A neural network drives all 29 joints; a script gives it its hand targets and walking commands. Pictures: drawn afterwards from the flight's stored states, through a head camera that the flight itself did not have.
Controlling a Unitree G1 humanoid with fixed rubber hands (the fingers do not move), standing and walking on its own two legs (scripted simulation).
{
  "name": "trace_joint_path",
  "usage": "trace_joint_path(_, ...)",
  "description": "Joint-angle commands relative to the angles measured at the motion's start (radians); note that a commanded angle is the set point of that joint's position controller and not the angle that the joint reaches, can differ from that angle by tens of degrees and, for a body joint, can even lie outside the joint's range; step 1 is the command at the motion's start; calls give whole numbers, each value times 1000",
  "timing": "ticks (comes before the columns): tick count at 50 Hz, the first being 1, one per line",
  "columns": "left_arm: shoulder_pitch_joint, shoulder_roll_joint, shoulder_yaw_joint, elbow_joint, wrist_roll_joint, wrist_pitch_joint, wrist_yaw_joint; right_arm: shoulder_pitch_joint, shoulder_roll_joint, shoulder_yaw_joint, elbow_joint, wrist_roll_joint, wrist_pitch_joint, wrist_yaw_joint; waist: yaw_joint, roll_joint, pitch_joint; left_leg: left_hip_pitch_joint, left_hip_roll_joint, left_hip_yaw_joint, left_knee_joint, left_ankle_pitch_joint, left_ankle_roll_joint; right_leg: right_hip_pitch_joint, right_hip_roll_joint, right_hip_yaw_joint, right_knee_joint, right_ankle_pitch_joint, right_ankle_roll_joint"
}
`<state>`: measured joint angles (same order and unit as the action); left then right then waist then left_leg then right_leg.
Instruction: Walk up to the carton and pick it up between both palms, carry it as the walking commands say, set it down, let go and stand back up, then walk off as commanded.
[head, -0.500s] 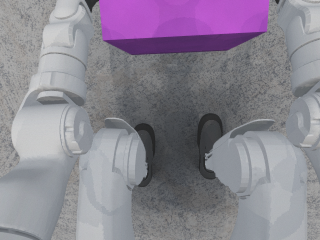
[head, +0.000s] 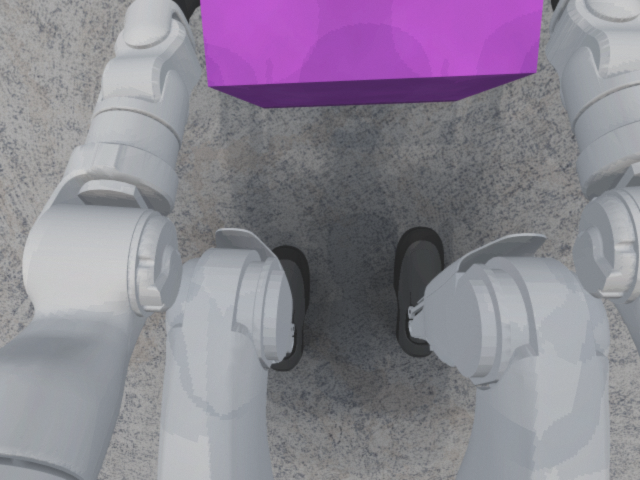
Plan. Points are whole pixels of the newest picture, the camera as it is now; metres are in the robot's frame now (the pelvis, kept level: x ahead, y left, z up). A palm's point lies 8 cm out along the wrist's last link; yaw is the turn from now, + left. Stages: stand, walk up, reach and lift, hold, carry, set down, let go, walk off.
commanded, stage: set down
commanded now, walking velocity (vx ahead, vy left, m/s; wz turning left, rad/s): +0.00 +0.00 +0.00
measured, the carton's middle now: out of the picture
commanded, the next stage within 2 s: let go in 1.72 s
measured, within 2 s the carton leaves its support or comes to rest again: neither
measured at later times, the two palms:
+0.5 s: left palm out of the picture +0.54 +0.19 -0.14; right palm out of the picture +0.55 -0.24 -0.14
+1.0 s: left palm out of the picture +0.55 +0.20 +0.02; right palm out of the picture +0.55 -0.25 +0.01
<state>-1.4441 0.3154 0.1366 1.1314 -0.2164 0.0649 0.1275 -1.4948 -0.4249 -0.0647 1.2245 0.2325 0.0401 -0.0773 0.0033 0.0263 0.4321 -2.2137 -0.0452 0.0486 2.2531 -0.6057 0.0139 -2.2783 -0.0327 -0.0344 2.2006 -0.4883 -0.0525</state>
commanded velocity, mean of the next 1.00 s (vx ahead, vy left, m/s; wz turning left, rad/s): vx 0.00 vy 0.00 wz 0.00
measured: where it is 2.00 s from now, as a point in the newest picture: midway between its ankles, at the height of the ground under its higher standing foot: (349, 321)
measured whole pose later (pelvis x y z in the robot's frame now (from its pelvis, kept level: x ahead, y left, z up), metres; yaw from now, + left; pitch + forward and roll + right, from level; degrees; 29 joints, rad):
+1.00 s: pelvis +0.02 +0.00 +0.11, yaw +0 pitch +45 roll +2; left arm -1.16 0.34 0.25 0.82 -0.14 0.20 0.03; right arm -1.22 -0.46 -0.22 0.92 0.13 0.20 0.04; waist 0.02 0.00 0.01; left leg -2.08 -0.04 0.03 1.86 -0.57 0.01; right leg -2.15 0.00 -0.02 1.82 -0.47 -0.04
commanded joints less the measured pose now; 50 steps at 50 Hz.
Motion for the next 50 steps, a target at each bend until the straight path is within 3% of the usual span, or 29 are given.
trace_joint_path(1, -208, 149, 3, -101, -14, -27, 12, -237, -164, -11, -94, 17, -29, -11, -4, -55, -1279, 435, 3, -51, -187, 290, -35, 730, 24, 77, -100, 290, 50)
trace_joint_path(15, -143, 177, -2, -168, -29, -17, -16, -166, -218, -29, -135, 42, -26, 31, -1, -51, -1277, 429, 26, -57, -199, 289, -34, 668, 4, 66, -92, 276, 46)
trace_joint_path(23, -123, 205, 22, -304, -28, 19, -14, -144, -256, -58, -271, 32, 12, 35, -3, -55, -1481, 521, 17, -35, -226, 298, -30, 787, 14, 47, -124, 296, 42)
trace_joint_path(35, 2, 176, 98, -321, 40, 74, -48, -11, -205, -116, -327, -49, 83, 81, 14, -77, -1377, 408, -3, -7, -382, 221, -24, 780, 40, 46, -289, 252, 32)
trace_joint_path(50, 82, 173, 146, -440, 82, 128, -99, 50, -201, -188, -435, -113, 146, 127, 15, -86, -1548, 521, -15, 8, -626, 266, -33, 978, 66, 43, -535, 323, 37)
